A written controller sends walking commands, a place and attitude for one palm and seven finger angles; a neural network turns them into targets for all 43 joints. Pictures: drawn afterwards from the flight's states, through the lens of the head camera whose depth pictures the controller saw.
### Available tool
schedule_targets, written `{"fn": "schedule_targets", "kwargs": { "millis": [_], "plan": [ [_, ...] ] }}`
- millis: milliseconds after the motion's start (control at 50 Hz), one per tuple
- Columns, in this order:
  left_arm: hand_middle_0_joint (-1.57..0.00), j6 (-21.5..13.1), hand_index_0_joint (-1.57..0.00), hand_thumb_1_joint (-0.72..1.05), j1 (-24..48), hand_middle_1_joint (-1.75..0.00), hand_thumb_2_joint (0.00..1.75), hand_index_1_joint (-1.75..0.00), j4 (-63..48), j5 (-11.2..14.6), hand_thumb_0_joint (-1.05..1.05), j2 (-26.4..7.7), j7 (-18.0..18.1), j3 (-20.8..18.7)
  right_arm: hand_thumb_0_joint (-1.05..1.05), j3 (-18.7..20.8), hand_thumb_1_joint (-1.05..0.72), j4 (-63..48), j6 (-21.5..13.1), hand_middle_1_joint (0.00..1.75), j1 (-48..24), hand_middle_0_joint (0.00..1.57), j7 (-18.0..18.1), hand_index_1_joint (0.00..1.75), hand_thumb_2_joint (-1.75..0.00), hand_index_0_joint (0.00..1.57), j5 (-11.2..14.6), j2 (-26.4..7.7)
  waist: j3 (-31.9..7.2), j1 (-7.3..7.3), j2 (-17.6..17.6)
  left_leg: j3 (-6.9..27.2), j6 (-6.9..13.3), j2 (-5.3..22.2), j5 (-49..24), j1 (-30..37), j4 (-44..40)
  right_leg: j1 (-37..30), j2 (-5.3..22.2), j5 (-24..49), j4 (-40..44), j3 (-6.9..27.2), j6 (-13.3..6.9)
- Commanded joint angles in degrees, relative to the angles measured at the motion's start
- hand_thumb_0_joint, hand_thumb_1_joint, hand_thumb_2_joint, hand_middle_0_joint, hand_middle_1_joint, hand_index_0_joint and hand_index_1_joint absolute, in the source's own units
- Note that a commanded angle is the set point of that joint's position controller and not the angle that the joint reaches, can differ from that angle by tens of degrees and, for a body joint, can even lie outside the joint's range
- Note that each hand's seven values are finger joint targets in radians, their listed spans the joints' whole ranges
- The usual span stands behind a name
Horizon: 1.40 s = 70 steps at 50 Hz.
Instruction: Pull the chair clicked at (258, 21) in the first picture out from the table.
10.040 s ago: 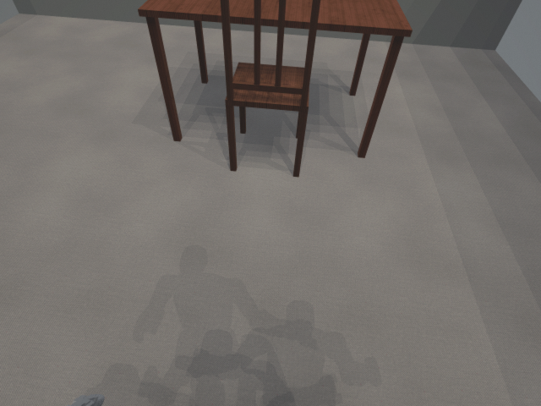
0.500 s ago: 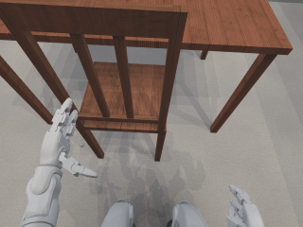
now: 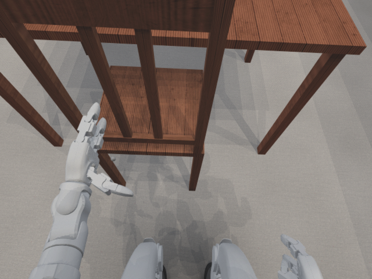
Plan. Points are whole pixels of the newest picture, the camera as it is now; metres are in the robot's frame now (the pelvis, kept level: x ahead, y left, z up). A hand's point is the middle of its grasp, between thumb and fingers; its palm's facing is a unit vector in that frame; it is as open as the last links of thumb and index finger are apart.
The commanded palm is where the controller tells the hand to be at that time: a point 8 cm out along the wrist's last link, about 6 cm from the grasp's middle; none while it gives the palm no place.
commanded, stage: aim the fingers beside a spindle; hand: left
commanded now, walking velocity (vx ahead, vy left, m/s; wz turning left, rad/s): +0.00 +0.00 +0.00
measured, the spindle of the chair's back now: (112, 96) +0.50 +0.18 +0.04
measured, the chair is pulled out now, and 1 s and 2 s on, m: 0.00 0.00 0.00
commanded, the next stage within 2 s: push the fingers through the gap in 0.72 s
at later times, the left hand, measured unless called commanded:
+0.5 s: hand (118, 159) +0.35 +0.15 +0.02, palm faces -0.03 -1.00 -0.04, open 17.0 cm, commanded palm +0.34 +0.20 +0.01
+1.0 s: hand (117, 152) +0.37 +0.16 +0.01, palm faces -0.01 -1.00 -0.05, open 17.0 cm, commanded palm +0.36 +0.21 +0.01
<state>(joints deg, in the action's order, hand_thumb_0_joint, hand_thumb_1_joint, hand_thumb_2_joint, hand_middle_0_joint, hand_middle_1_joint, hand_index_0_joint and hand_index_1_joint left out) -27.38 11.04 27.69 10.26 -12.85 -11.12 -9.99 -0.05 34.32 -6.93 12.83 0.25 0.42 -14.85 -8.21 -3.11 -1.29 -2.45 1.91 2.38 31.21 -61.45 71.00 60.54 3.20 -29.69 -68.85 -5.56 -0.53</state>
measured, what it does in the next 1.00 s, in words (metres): stands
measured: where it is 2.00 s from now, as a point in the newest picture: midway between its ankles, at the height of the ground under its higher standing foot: outside the picture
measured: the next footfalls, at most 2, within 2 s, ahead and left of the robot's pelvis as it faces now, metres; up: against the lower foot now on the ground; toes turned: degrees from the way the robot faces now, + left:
none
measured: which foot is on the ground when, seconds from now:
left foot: down 0.00-1.00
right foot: down 0.00-1.00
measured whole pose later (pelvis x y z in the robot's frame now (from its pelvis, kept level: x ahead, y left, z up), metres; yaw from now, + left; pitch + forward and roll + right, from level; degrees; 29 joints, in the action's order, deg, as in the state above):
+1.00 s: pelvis +0.00 -0.01 -0.01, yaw +0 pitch +23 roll -2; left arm -28.7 16.5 33.2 9.5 -13.9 -10.3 -11.5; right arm 0.0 34.8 -5.0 12.5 0.3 0.4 -15.1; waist -8.4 -3.4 -1.2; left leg -1.7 1.2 2.7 31.7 -64.5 73.2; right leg 63.5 2.9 -30.5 -71.3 -6.0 -1.4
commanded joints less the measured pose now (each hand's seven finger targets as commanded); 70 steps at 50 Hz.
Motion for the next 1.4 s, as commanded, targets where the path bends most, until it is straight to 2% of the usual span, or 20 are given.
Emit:
{"fn": "schedule_targets", "kwargs": {
  "millis": [0, 60, 120, 180, 260, 300, 360, 420, 520, 660, 700, 780, 840, 940, 980, 1100, 1240, 1280, 1340, 1380],
  "plan": [
    [-0.06, -4.2, -0.06, -0.50, 12.5, -0.08, 0.30, -0.08, -9.9, 0.1, 0.00, -7.5, 1.1, -2.6, 0.00, 3.8, -0.90, -6.5, -1.6, 0.30, 2.7, 0.20, 0.3, 0.30, -0.90, 0.20, 0.0, -8.4, -23.0, -0.32, -0.7, 5.1, -1.2, -1.3, -19.1, 15.5, -9.1, -11.0, -2.3, 15.0, 7.2, 2.8, -1.0],
    [-0.06, -5.0, -0.06, -0.50, 14.1, -0.08, 0.30, -0.08, -9.3, -0.3, 0.00, -9.1, 1.9, -4.2, 0.00, 3.6, -0.90, -6.6, -1.0, 0.30, 2.9, 0.20, 0.2, 0.30, -0.90, 0.20, -0.2, -8.4, -23.4, -0.02, -0.4, 4.8, -1.1, -1.5, -18.7, 13.9, -8.7, -11.9, -2.4, 15.3, 6.7, 3.2, -1.0],
    [-0.06, -5.7, -0.06, -0.50, 16.0, -0.08, 0.30, -0.08, -9.7, -0.6, 0.00, -7.9, 2.3, -2.7, 0.00, 3.7, -0.90, -6.4, -0.6, 0.30, 2.8, 0.20, -0.1, 0.30, -0.90, 0.20, -0.2, -8.3, -23.8, -0.43, -1.3, 4.9, -1.2, -1.4, -17.9, 14.5, -8.3, -10.6, -2.4, 14.3, 6.5, 3.2, -1.1],
    [-0.06, -5.8, -0.06, -0.50, 12.5, -0.08, 0.30, -0.08, -11.8, -0.4, 0.00, -7.4, 2.1, -2.6, 0.00, 3.9, -0.90, -7.2, -0.4, 0.30, 2.8, 0.20, -0.3, 0.30, -0.90, 0.20, -0.2, -8.0, -26.5, 0.52, -2.9, 5.0, -1.4, -1.4, -21.3, 17.1, -8.7, -11.6, -2.4, 16.5, 6.2, 3.1, -1.2],
    [-0.06, -4.6, -0.06, -0.50, 12.2, -0.08, 0.30, -0.08, -9.9, -0.1, 0.00, -6.1, 1.8, -1.3, 0.00, 3.7, -0.90, -7.0, 0.2, 0.30, 2.7, 0.20, -0.4, 0.30, -0.90, 0.20, 0.1, -8.1, -22.5, -0.72, 0.3, 4.7, -1.0, -1.5, -17.8, 13.4, -8.7, -11.7, -2.5, 15.1, 7.0, 3.1, -0.9],
    [-0.06, -4.9, -0.06, -0.50, 12.8, -0.08, 0.30, -0.08, -10.0, -0.1, 0.00, -8.1, 2.0, -3.1, 0.00, 3.8, -0.90, -6.8, 0.3, 0.30, 2.6, 0.20, -0.2, 0.30, -0.90, 0.20, 0.1, -8.3, -22.1, -0.55, 0.4, 4.7, -1.0, -1.5, -16.4, 13.0, -8.8, -11.4, -2.6, 13.9, 7.3, 3.4, -0.9],
    [-0.06, -5.8, -0.06, -0.50, 14.4, -0.08, 0.30, -0.08, -12.3, -0.3, 0.00, -6.3, 2.1, -0.9, 0.00, 3.8, -0.90, -7.0, 0.0, 0.30, 2.4, 0.20, -0.2, 0.30, -0.90, 0.20, 0.1, -8.0, -22.7, -0.78, -2.1, 5.0, -1.1, -1.5, -16.5, 14.9, -8.8, -9.7, -2.5, 12.9, 7.2, 3.2, -1.1],
    [-0.06, -6.1, -0.06, -0.50, 14.0, -0.08, 0.30, -0.08, -12.8, -0.3, 0.00, -4.9, 2.4, 0.5, 0.00, 3.9, -0.90, -6.8, -0.2, 0.30, 2.5, 0.20, -0.2, 0.30, -0.90, 0.20, -0.1, -7.9, -23.5, -0.79, -1.5, 5.2, -1.1, -1.4, -17.6, 15.9, -8.6, -9.8, -2.5, 13.5, 7.1, 3.1, -1.0],
    [-0.06, -5.2, -0.06, -0.50, 15.0, -0.08, 0.30, -0.08, -8.6, -1.4, 0.00, -6.3, 3.2, -0.6, 0.00, 3.7, -0.90, -6.5, 0.3, 0.30, 2.4, 0.20, -0.1, 0.30, -0.90, 0.20, 0.0, -8.3, -20.8, -1.07, 0.4, 5.0, -0.9, -1.7, -14.1, 12.5, -8.3, -9.1, -2.5, 11.3, 7.2, 3.3, -1.0],
    [-0.06, -5.8, -0.06, -0.50, 14.9, -0.08, 0.30, -0.08, -9.8, -0.9, 0.00, -9.2, 3.0, -3.8, 0.00, 3.5, -0.90, -7.3, 0.5, 0.30, 2.2, 0.20, -0.1, 0.30, -0.90, 0.20, -0.1, -7.9, -24.9, 0.35, -1.2, 4.0, -0.8, -2.1, -16.6, 12.1, -7.8, -13.4, -2.5, 15.1, 6.7, 4.4, -1.1],
    [-0.06, -5.6, -0.06, -0.50, 14.3, -0.08, 0.30, -0.08, -9.9, -0.3, 0.00, -7.6, 2.4, -2.6, 0.00, 3.6, -0.90, -7.2, 0.4, 0.30, 2.2, 0.20, -0.1, 0.30, -0.90, 0.20, 0.0, -7.8, -24.7, -0.37, 0.5, 3.9, -0.7, -2.0, -17.3, 12.4, -7.5, -13.7, -2.5, 16.3, 7.1, 4.4, -0.8],
    [-0.06, -4.9, -0.06, -0.50, 13.0, -0.08, 0.30, -0.08, -8.2, 0.3, 0.00, -8.5, 1.2, -3.5, 0.00, 3.5, -0.90, -7.0, 0.4, 0.30, 2.4, 0.20, 0.1, 0.30, -0.90, 0.20, 0.3, -8.1, -22.6, -0.60, 0.9, 3.5, -0.6, -2.1, -15.6, 10.3, -7.5, -14.0, -2.5, 15.4, 7.8, 4.7, -0.7],
    [-0.06, -5.3, -0.06, -0.50, 18.5, -0.08, 0.30, -0.08, -8.0, 0.2, 0.00, -8.4, 1.0, -2.8, 0.00, 3.4, -0.90, -6.3, 0.1, 0.30, 2.5, 0.20, 0.5, 0.30, -0.90, 0.20, 0.2, -8.1, -21.5, -1.84, 0.2, 3.6, -0.4, -2.1, -14.1, 9.6, -6.8, -12.2, -2.5, 13.7, 7.9, 5.0, -0.7],
    [-0.06, -6.3, -0.06, -0.50, 24.1, -0.08, 0.30, -0.08, -7.6, -0.1, 0.00, -9.7, 0.8, -3.1, 0.00, 3.6, -0.90, -5.1, -0.5, 0.30, 3.5, 0.20, 0.9, 0.30, -0.90, 0.20, -0.1, -8.3, -24.7, -2.06, -2.4, 4.2, -0.5, -1.9, -16.5, 12.6, -6.3, -10.7, -2.6, 14.5, 6.9, 4.5, -0.9],
    [-0.06, -5.9, -0.06, -0.50, 22.5, -0.08, 0.30, -0.08, -6.1, -0.1, 0.00, -10.7, 0.6, -4.3, 0.00, 3.7, -0.90, -4.8, -0.4, 0.30, 3.9, 0.20, 0.7, 0.30, -0.90, 0.20, -0.1, -8.5, -25.8, -1.20, -2.8, 4.5, -0.9, -1.8, -17.8, 13.6, -6.8, -11.3, -2.5, 15.4, 6.8, 4.2, -1.1],
    [-0.06, -4.2, -0.06, -0.50, 22.0, -0.08, 0.30, -0.08, -2.6, -0.2, 0.00, -10.7, 1.0, -5.1, 0.00, 3.7, -0.90, -5.0, 0.6, 0.30, 4.5, 0.20, 0.2, 0.30, -0.90, 0.20, -0.1, -8.6, -25.5, -1.02, -1.1, 4.3, -0.9, -1.8, -19.5, 12.9, -7.2, -12.2, -2.6, 17.3, 6.7, 4.0, -0.9],
    [-0.06, -6.1, -0.06, -0.50, 29.7, -0.08, 0.30, -0.08, -0.6, -1.6, 0.00, -8.6, 2.4, -2.7, 0.00, 3.7, -0.90, -4.0, 0.9, 0.30, 5.3, 0.20, 0.1, 0.30, -0.90, 0.20, -0.3, -8.5, -23.5, -2.94, -1.8, 4.9, -0.9, -1.7, -16.6, 13.7, -7.2, -7.8, -2.9, 13.0, 7.0, 3.5, -1.0],
    [-0.06, -6.1, -0.06, -0.50, 31.5, -0.08, 0.30, -0.08, 2.6, -1.9, 0.00, -11.1, 2.8, -4.8, 0.00, 3.6, -0.90, -3.3, 1.2, 0.30, 5.8, 0.20, 0.1, 0.30, -0.90, 0.20, -0.5, -8.9, -22.9, -2.81, -1.1, 5.0, -1.0, -1.8, -15.1, 12.5, -7.3, -7.9, -2.9, 11.8, 7.2, 3.6, -1.0],
    [-0.06, -6.9, -0.06, -0.50, 35.3, -0.08, 0.30, -0.08, 1.7, -2.6, 0.00, -10.4, 2.7, -3.7, 0.00, 3.7, -0.90, -3.4, 1.4, 0.30, 6.3, 0.20, -0.1, 0.30, -0.90, 0.20, -0.7, -8.9, -26.4, -2.91, -3.6, 5.3, -1.0, -1.6, -17.2, 15.2, -7.1, -7.2, -2.9, 12.8, 6.4, 3.5, -1.2],
    [-0.06, -6.8, -0.06, -0.50, 33.2, -0.08, 0.30, -0.08, 2.7, -2.3, 0.00, -12.9, 2.9, -6.3, 0.00, 3.7, -0.90, -3.5, 1.8, 0.30, 6.7, 0.20, -0.2, 0.30, -0.90, 0.20, -0.8, -9.1, -27.9, -1.85, -3.2, 5.2, -1.3, -1.7, -18.9, 15.6, -7.4, -9.5, -2.9, 14.6, 6.6, 3.6, -1.3]
  ]
}}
